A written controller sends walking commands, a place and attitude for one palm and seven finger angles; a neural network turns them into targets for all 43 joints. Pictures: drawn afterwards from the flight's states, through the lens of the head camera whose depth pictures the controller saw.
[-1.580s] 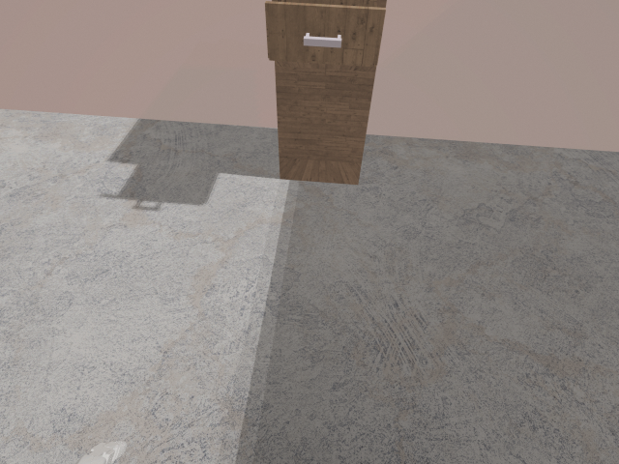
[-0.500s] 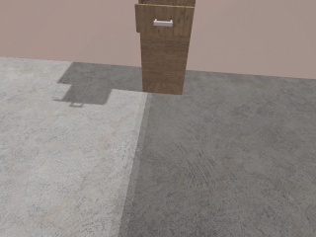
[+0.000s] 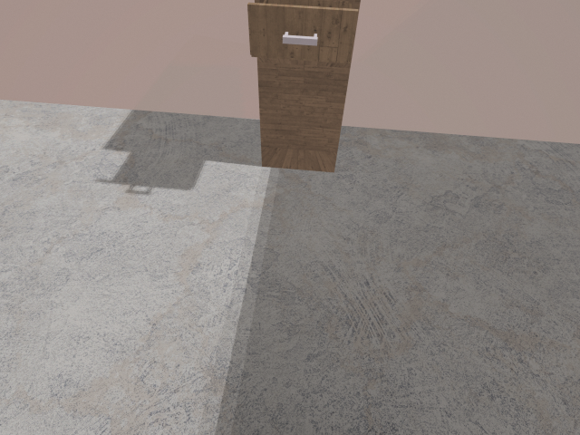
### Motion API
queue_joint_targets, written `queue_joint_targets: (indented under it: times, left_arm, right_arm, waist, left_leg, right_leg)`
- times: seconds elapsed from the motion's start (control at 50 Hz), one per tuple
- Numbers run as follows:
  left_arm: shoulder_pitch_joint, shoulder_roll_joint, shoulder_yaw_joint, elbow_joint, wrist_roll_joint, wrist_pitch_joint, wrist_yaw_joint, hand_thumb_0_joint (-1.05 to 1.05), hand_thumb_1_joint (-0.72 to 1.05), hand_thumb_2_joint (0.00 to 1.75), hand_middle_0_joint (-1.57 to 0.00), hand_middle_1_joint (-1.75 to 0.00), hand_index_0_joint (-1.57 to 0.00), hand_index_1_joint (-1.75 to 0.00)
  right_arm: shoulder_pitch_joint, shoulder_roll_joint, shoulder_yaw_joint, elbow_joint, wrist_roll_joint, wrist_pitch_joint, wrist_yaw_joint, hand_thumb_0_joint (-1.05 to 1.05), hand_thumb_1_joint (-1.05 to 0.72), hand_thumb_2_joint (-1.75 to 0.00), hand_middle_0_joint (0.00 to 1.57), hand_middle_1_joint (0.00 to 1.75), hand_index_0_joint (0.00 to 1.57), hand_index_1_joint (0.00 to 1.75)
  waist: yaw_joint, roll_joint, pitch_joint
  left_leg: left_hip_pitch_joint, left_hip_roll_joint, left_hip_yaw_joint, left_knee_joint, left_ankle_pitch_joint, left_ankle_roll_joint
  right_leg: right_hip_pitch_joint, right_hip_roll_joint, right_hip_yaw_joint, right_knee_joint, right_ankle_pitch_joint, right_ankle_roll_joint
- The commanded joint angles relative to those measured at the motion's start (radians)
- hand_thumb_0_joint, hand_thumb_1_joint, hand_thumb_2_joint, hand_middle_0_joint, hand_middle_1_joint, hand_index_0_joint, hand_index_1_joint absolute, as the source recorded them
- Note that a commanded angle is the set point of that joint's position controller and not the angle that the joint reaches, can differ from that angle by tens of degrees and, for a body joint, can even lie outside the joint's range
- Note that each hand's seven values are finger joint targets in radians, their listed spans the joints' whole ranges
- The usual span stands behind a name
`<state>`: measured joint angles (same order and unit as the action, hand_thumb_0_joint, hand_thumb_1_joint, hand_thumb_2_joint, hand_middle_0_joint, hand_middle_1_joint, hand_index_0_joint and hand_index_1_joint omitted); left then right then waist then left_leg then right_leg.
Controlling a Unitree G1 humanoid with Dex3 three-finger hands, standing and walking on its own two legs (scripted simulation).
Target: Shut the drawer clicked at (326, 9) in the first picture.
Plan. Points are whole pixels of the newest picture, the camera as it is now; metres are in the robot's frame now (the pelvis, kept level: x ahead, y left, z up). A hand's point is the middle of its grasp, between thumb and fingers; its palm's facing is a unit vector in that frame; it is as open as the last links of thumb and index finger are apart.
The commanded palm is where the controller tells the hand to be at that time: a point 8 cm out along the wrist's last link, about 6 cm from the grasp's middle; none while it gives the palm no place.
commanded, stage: walk to a spot facing it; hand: left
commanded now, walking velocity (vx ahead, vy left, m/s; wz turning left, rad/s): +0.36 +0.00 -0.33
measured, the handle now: (300, 37) +1.26 +0.04 +0.03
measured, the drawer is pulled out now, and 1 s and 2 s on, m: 0.27 0.27 0.27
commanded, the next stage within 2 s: turn to face it in 1.44 s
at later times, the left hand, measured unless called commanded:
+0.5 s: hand out of the picture +0.15 +0.16 -0.20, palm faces -0.09 -0.98 -0.20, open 7.4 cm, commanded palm none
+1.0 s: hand (214, 332) +0.35 +0.17 -0.21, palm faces -0.14 -0.98 -0.15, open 7.4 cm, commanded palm none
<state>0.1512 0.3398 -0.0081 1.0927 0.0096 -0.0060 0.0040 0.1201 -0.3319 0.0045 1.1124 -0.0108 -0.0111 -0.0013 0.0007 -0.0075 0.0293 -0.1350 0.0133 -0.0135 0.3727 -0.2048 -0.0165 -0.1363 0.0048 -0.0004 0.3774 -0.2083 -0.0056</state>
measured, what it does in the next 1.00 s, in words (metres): walks ahead: right foot, then left foot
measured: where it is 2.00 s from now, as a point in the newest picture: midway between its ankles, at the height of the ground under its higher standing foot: (334, 329)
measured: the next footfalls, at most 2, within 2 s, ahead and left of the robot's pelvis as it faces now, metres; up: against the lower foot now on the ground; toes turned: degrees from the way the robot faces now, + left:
right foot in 0.44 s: +0.13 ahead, -0.11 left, +0.00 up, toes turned -12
left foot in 0.88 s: +0.49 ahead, +0.05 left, +0.00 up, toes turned -3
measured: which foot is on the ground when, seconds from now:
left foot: down 0.00-0.46, up 0.48-0.86, down 0.88-1.00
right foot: down 0.00-0.32, up 0.34-0.42, down 0.44-0.88, up 0.90-1.00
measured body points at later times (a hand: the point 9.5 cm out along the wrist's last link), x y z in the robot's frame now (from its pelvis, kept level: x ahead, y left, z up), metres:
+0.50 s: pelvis +0.12 -0.03 -0.03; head +0.14 -0.03 +0.42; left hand +0.15 +0.21 -0.18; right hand +0.01 -0.23 -0.18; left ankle +0.01 +0.12 -0.70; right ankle +0.09 -0.10 -0.75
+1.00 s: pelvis +0.35 +0.00 -0.03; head +0.36 +0.02 +0.42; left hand +0.35 +0.22 -0.19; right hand +0.39 -0.24 -0.16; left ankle +0.45 +0.05 -0.75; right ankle +0.21 -0.10 -0.64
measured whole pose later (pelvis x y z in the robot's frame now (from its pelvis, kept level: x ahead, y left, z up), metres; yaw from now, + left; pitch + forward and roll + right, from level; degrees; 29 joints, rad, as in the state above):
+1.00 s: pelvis +0.35 +0.00 -0.03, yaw -13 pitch -3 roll -1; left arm 0.38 0.17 0.05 1.12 0.02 -0.03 0.01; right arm 0.16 -0.13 -0.04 1.01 -0.03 -0.08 0.00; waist 0.02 -0.04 0.06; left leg -0.37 0.04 0.19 0.64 -0.23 0.08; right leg -0.32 -0.02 -0.01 1.28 -0.40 -0.05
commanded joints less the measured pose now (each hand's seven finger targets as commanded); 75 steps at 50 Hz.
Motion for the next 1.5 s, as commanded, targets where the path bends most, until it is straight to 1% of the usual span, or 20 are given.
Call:
queue_joint_targets:
  times: [0.0,0.1,0.24,0.28,0.34,0.36,0.4,0.44,0.52,0.62,0.76,0.82,0.84,0.86,0.88,0.94,1.02,1.2,1.4,1.48]
  left_arm:
    - [0.058,0.078,0.016,-0.025,0.006,0.006,0.007,0.0,0.9,0.9,-0.2,-0.3,-0.2,-0.3]
    - [0.107,0.089,0.039,-0.049,0.014,0.015,-0.014,0.0,0.9,0.9,-0.2,-0.3,-0.2,-0.3]
    - [0.178,0.01,0.057,-0.068,0.012,-0.018,-0.018,0.0,0.9,0.9,-0.2,-0.3,-0.2,-0.3]
    - [0.131,-0.045,0.05,-0.097,0.01,-0.033,-0.018,0.0,0.9,0.9,-0.2,-0.3,-0.2,-0.3]
    - [-0.006,-0.062,0.054,-0.145,0.007,-0.051,-0.02,0.0,0.9,0.9,-0.2,-0.3,-0.2,-0.3]
    - [0.014,-0.075,0.057,-0.137,0.007,-0.052,-0.024,0.0,0.9,0.9,-0.2,-0.3,-0.2,-0.3]
    - [0.273,-0.078,0.072,-0.051,0.012,-0.052,-0.031,0.0,0.9,0.9,-0.2,-0.3,-0.2,-0.3]
    - [0.613,0.074,0.105,0.057,0.005,-0.065,0.0,0.0,0.9,0.9,-0.2,-0.3,-0.2,-0.3]
    - [0.411,-0.035,0.07,0.01,0.011,-0.064,0.018,0.0,0.9,0.9,-0.2,-0.3,-0.2,-0.3]
    - [0.322,-0.07,0.056,-0.007,0.016,-0.082,0.023,0.0,0.9,0.9,-0.2,-0.3,-0.2,-0.3]
    - [0.339,-0.043,0.066,0.014,0.012,-0.085,0.029,0.0,0.9,0.9,-0.2,-0.3,-0.2,-0.3]
    - [0.311,-0.018,0.077,0.005,0.012,-0.084,0.029,0.0,0.9,0.9,-0.2,-0.3,-0.2,-0.3]
    - [0.335,-0.052,0.077,-0.002,0.005,-0.083,0.023,0.0,0.9,0.9,-0.2,-0.3,-0.2,-0.3]
    - [0.412,-0.117,0.072,-0.016,-0.011,-0.075,0.008,0.0,0.9,0.9,-0.2,-0.3,-0.2,-0.3]
    - [0.364,-0.107,0.069,-0.041,-0.004,-0.078,0.01,0.0,0.9,0.9,-0.2,-0.3,-0.2,-0.3]
    - [0.244,-0.128,0.071,-0.05,0.015,-0.056,-0.006,0.0,0.9,0.9,-0.2,-0.3,-0.2,-0.3]
    - [0.321,-0.185,0.069,-0.032,0.027,-0.003,-0.014,0.0,0.9,0.9,-0.2,-0.3,-0.2,-0.3]
    - [0.08,-0.137,0.093,-0.129,0.025,0.014,-0.033,0.0,0.9,0.9,-0.2,-0.3,-0.2,-0.3]
    - [-0.115,-0.155,0.074,-0.192,0.021,-0.01,-0.041,0.0,0.9,0.9,-0.2,-0.3,-0.2,-0.3]
    - [0.24,-0.056,0.103,-0.085,0.03,-0.045,-0.028,0.0,0.9,0.9,-0.2,-0.3,-0.2,-0.3]
  right_arm:
    - [0.047,-0.073,-0.007,-0.029,-0.008,0.001,-0.005,0.0,-0.9,-0.9,0.2,0.3,0.2,0.3]
    - [0.089,-0.087,-0.027,-0.046,-0.016,0.001,0.0,0.0,-0.9,-0.9,0.2,0.3,0.2,0.3]
    - [0.21,-0.065,-0.049,-0.048,-0.007,-0.039,-0.012,0.0,-0.9,-0.9,0.2,0.3,0.2,0.3]
    - [0.313,-0.076,-0.062,-0.016,-0.007,-0.051,-0.022,0.0,-0.9,-0.9,0.2,0.3,0.2,0.3]
    - [0.42,-0.041,-0.064,0.027,-0.016,-0.059,-0.03,0.0,-0.9,-0.9,0.2,0.3,0.2,0.3]
    - [0.393,-0.033,-0.062,0.025,-0.019,-0.058,-0.031,0.0,-0.9,-0.9,0.2,0.3,0.2,0.3]
    - [0.258,-0.026,-0.053,-0.005,-0.009,-0.057,-0.028,0.0,-0.9,-0.9,0.2,0.3,0.2,0.3]
    - [0.113,0.058,-0.038,-0.102,0.007,-0.081,-0.012,0.0,-0.9,-0.9,0.2,0.3,0.2,0.3]
    - [0.056,0.097,-0.052,-0.084,-0.008,-0.062,-0.005,0.0,-0.9,-0.9,0.2,0.3,0.2,0.3]
    - [0.113,0.135,-0.061,-0.087,-0.008,-0.025,0.019,0.0,-0.9,-0.9,0.2,0.3,0.2,0.3]
    - [-0.022,0.129,-0.055,-0.159,0.003,-0.047,0.033,0.0,-0.9,-0.9,0.2,0.3,0.2,0.3]
    - [0.254,0.069,-0.078,-0.085,-0.012,-0.059,0.013,0.0,-0.9,-0.9,0.2,0.3,0.2,0.3]
    - [0.392,-0.006,-0.094,-0.049,-0.024,-0.061,0.001,0.0,-0.9,-0.9,0.2,0.3,0.2,0.3]
    - [0.47,-0.114,-0.12,-0.034,-0.035,-0.064,-0.006,0.0,-0.9,-0.9,0.2,0.3,0.2,0.3]
    - [0.439,-0.108,-0.113,-0.036,-0.013,-0.054,-0.01,0.0,-0.9,-0.9,0.2,0.3,0.2,0.3]
    - [0.21,0.058,-0.075,-0.089,-0.012,-0.064,-0.014,0.0,-0.9,-0.9,0.2,0.3,0.2,0.3]
    - [0.185,0.106,-0.062,-0.078,-0.009,-0.085,-0.016,0.0,-0.9,-0.9,0.2,0.3,0.2,0.3]
    - [0.313,0.071,-0.075,-0.05,-0.003,-0.095,-0.024,0.0,-0.9,-0.9,0.2,0.3,0.2,0.3]
    - [0.447,0.063,-0.072,0.005,-0.021,-0.071,-0.022,0.0,-0.9,-0.9,0.2,0.3,0.2,0.3]
    - [0.376,0.047,-0.074,-0.027,-0.003,-0.067,-0.014,0.0,-0.9,-0.9,0.2,0.3,0.2,0.3]
  waist:
    - [0.006,-0.006,-0.047]
    - [0.01,-0.023,0.102]
    - [-0.014,0.093,0.09]
    - [-0.052,0.22,0.087]
    - [-0.101,0.189,0.118]
    - [-0.077,0.178,0.113]
    - [0.083,0.054,0.014]
    - [0.183,-0.308,-0.089]
    - [0.085,-0.011,0.131]
    - [-0.01,-0.106,0.127]
    - [0.006,-0.097,0.133]
    - [-0.119,-0.082,-0.032]
    - [-0.163,0.035,-0.149]
    - [-0.14,0.324,-0.261]
    - [-0.116,0.284,-0.247]
    - [-0.033,0.107,0.038]
    - [0.048,0.091,0.051]
    - [-0.006,0.037,0.102]
    - [-0.08,0.114,0.099]
    - [0.099,0.035,-0.13]
  left_leg:
    - [-0.012,0.089,-0.045,-0.021,-0.104,0.023]
    - [-0.144,0.084,-0.04,0.009,-0.387,0.043]
    - [-0.039,0.178,-0.114,0.048,-0.228,0.108]
    - [0.143,0.292,-0.227,-0.031,0.0,0.174]
    - [0.298,0.371,-0.222,-0.005,0.433,0.226]
    - [0.249,0.349,-0.159,0.024,0.45,0.199]
    - [-0.071,0.224,0.069,0.311,0.455,0.098]
    - [-0.53,0.008,0.159,0.827,-0.303,0.013]
    - [-0.605,0.13,0.047,0.895,-0.182,0.016]
    - [-0.524,0.122,0.105,0.715,-0.014,-0.014]
    - [-0.339,0.066,0.154,0.346,0.095,0.03]
    - [-0.016,0.004,0.16,0.218,0.077,0.07]
    - [0.221,0.108,0.034,0.194,0.1,0.105]
    - [0.405,0.406,-0.402,0.046,0.084,0.213]
    - [0.326,0.468,-0.549,-0.095,-0.042,0.254]
    - [-0.074,0.383,-0.296,-0.189,-0.264,0.186]
    - [-0.259,0.279,-0.014,-0.216,-0.15,0.124]
    - [0.0,0.329,0.048,-0.273,-0.081,0.168]
    - [0.185,0.345,0.216,-0.101,0.344,0.144]
    - [-0.026,0.279,0.315,0.43,0.534,0.054]
  right_leg:
    - [-0.033,-0.11,0.121,-0.067,-0.158,-0.018]
    - [-0.153,-0.083,0.18,-0.052,-0.415,-0.06]
    - [-0.247,-0.02,0.121,0.203,-0.184,-0.077]
    - [-0.414,0.028,-0.012,0.398,-0.151,-0.048]
    - [-0.58,-0.042,-0.031,0.461,-0.374,-0.034]
    - [-0.506,-0.048,-0.045,0.391,-0.363,-0.04]
    - [0.014,0.004,-0.109,0.13,-0.096,-0.065]
    - [0.378,-0.376,0.522,-0.072,0.259,-0.21]
    - [0.125,-0.337,0.34,-0.089,0.32,-0.218]
    - [-0.009,-0.218,0.098,-0.168,0.337,-0.16]
    - [0.039,-0.202,0.05,-0.141,0.534,-0.13]
    - [0.051,-0.171,0.001,0.222,0.706,-0.096]
    - [-0.081,-0.116,-0.023,0.462,0.491,-0.07]
    - [-0.323,0.054,-0.079,0.837,-0.238,-0.034]
    - [-0.391,0.036,0.027,1.014,-0.346,-0.054]
    - [-0.453,-0.098,0.038,1.025,-0.132,-0.044]
    - [-0.356,-0.114,0.014,0.908,-0.029,-0.019]
    - [-0.609,-0.165,-0.002,0.662,0.117,0.026]
    - [-0.472,-0.089,-0.138,0.287,-0.027,-0.021]
    - [0.135,-0.059,-0.124,0.118,0.09,-0.094]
